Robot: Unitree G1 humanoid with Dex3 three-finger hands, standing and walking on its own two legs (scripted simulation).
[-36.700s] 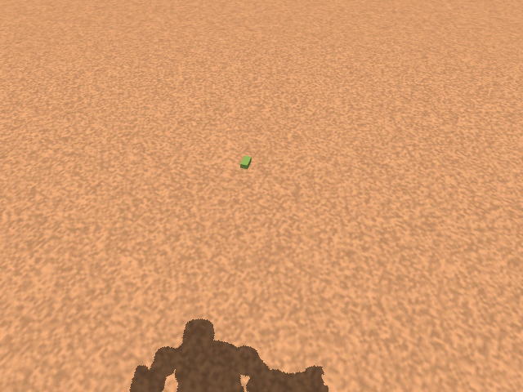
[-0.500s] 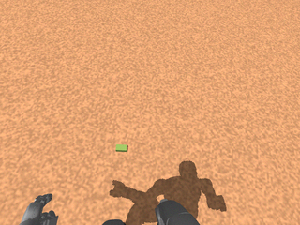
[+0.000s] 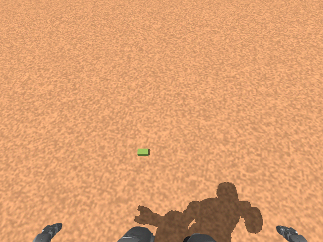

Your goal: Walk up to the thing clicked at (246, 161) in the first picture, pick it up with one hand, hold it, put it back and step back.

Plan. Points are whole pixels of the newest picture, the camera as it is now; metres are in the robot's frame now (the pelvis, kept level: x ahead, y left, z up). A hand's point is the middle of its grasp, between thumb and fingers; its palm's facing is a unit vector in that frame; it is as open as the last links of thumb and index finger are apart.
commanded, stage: step back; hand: left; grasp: from above
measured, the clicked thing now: (143, 152) +0.68 +0.16 -0.75
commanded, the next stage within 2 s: none
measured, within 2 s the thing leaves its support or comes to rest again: neither
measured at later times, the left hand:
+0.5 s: hand out of the picture -0.08 +0.27 -0.16, palm faces -0.03 -0.92 -0.39, open 7.4 cm
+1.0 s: hand out of the picture -0.20 +0.24 -0.15, palm faces +0.05 -0.92 -0.38, open 7.4 cm
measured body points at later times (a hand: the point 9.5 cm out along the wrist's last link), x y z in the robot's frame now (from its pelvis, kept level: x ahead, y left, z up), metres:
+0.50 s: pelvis -0.16 -0.01 -0.01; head -0.09 +0.01 +0.43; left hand -0.08 +0.32 -0.14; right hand -0.02 -0.32 -0.11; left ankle -0.08 +0.13 -0.73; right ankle -0.20 -0.15 -0.71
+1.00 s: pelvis -0.33 -0.03 -0.01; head -0.27 -0.01 +0.43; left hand -0.20 +0.29 -0.13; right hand -0.25 -0.33 -0.13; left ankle -0.33 +0.08 -0.74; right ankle -0.24 -0.14 -0.71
